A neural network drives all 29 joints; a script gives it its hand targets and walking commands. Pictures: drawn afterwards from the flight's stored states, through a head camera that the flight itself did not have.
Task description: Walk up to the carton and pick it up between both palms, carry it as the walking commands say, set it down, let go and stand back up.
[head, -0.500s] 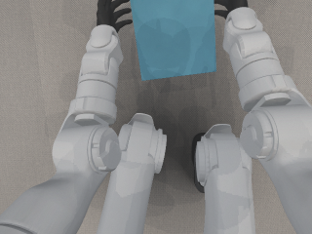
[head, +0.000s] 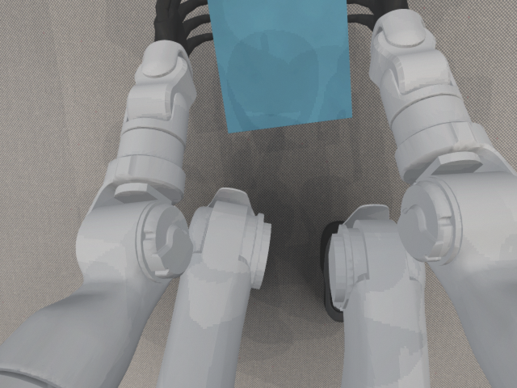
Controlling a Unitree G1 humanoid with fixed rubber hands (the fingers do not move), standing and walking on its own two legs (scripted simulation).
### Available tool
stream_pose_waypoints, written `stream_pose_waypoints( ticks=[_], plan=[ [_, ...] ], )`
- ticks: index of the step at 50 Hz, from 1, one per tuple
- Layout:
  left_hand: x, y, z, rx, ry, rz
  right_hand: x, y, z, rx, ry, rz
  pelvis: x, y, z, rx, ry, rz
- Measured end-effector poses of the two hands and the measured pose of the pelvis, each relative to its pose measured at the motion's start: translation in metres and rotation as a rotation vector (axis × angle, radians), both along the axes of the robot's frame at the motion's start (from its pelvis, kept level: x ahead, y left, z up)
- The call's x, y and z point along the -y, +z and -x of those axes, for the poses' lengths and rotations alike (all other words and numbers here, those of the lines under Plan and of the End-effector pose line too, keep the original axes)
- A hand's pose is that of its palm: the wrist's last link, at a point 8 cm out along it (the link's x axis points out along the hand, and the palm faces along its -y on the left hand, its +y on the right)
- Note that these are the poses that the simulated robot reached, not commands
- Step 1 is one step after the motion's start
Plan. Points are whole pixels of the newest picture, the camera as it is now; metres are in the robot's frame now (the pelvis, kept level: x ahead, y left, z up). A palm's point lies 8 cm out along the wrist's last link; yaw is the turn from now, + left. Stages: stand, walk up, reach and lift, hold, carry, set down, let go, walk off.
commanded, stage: set down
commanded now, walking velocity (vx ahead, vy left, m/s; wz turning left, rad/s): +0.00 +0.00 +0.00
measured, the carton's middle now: (280, 48) +0.52 +0.04 -0.26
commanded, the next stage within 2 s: none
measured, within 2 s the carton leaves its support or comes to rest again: rests again in 0.02 s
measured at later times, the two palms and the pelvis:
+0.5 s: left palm (174, 42) +0.51 +0.17 -0.17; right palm (385, 16) +0.55 -0.08 -0.18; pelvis +0.00 +0.00 +0.00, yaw +0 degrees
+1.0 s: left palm (154, 54) +0.49 +0.20 -0.18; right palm (416, 19) +0.55 -0.12 -0.18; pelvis -0.01 +0.00 +0.00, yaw +1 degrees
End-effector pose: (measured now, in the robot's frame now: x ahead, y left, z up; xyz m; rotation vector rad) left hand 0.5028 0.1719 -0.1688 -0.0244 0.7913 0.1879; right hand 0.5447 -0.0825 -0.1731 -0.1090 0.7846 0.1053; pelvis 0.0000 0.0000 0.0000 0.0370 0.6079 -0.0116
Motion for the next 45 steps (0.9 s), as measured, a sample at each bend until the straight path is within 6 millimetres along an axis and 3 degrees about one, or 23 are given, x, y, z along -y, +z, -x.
stream_pose_waypoints(
  ticks=[33, 45],
  plan=[
    [0.0, -0.007, -0.001, 0.015, -0.016, 0.003, 0.001, -0.008, 0.0, 0.041, 0.021, -0.011, 0.0, 0.0, 0.001, 0.004, 0.005, -0.006],
    [-0.029, -0.018, 0.014, -0.005, 0.045, -0.037, 0.038, -0.016, 0.005, 0.028, -0.054, 0.009, -0.001, 0.001, 0.005, -0.011, 0.011, -0.007]
  ],
)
